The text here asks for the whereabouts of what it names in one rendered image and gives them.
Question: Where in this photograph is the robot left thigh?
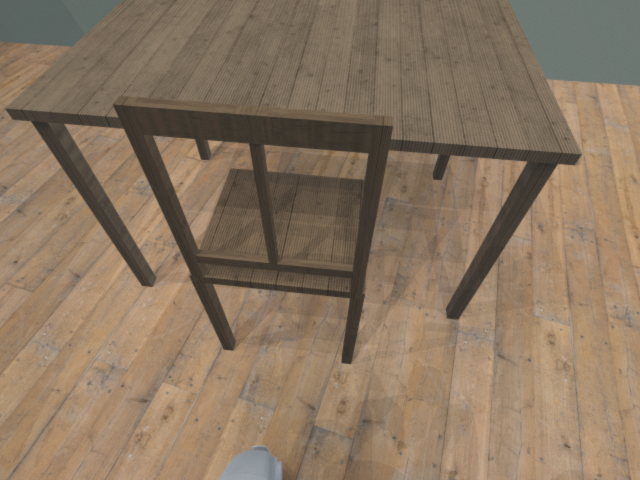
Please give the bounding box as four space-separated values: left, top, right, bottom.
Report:
218 450 282 480

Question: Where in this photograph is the chair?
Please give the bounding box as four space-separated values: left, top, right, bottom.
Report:
113 96 393 364

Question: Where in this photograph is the table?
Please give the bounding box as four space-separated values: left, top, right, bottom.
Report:
5 0 582 319

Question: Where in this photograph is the robot left shin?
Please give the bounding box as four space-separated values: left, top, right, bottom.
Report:
250 445 271 454

